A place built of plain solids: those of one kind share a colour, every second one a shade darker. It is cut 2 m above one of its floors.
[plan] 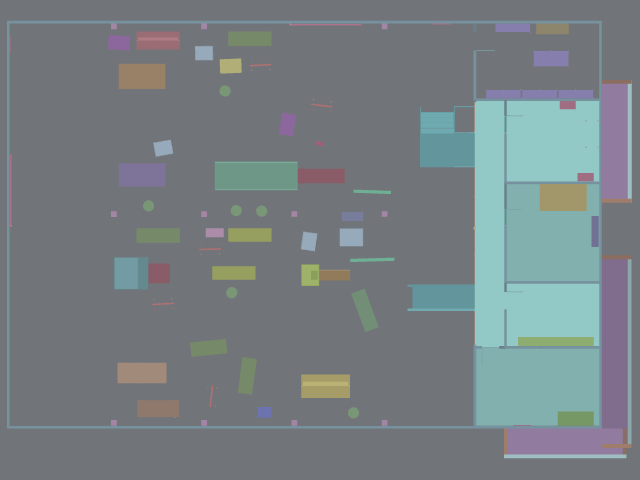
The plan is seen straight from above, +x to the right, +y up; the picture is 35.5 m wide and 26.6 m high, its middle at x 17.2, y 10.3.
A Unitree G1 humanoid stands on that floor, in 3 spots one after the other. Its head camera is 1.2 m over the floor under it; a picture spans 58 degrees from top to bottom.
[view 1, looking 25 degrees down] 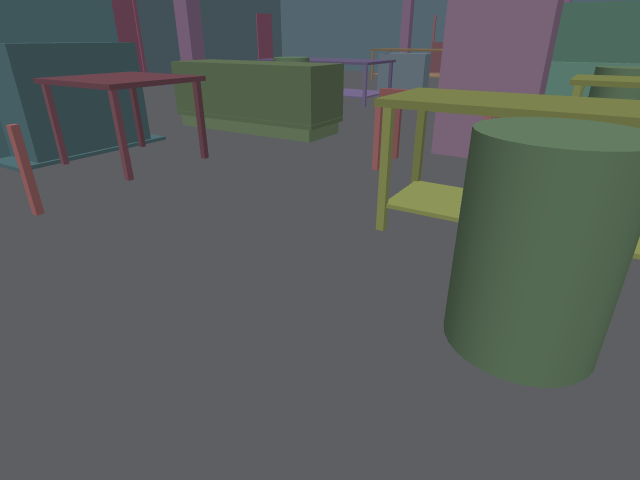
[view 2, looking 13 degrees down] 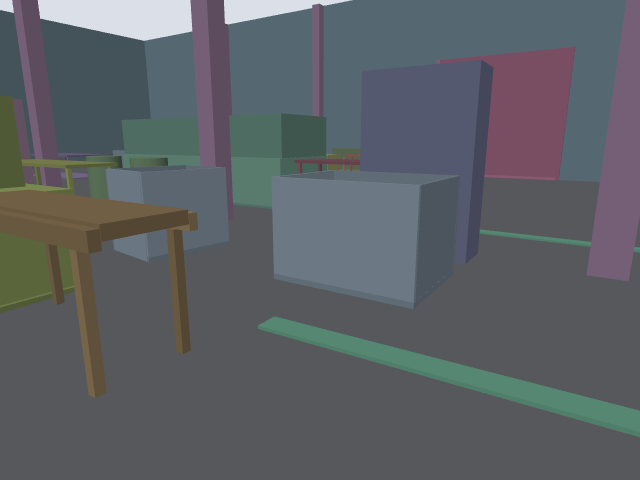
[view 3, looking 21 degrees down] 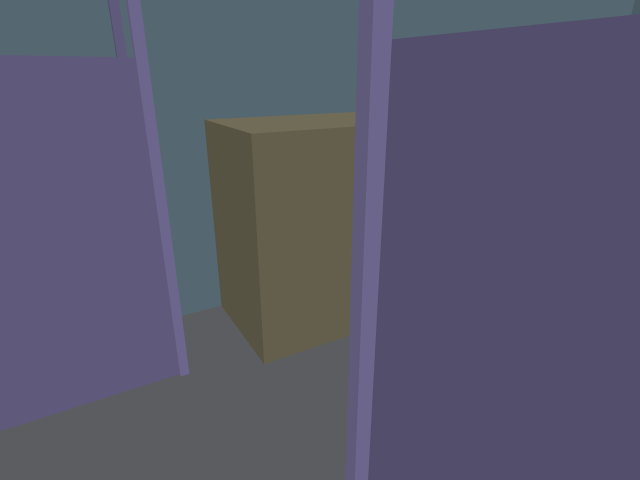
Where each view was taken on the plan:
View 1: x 12.40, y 5.60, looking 122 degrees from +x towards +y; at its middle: ground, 2.84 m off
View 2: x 20.64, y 7.10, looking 123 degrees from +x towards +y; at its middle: offcut_bin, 3.49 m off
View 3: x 28.60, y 20.20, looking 60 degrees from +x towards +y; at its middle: counter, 1.86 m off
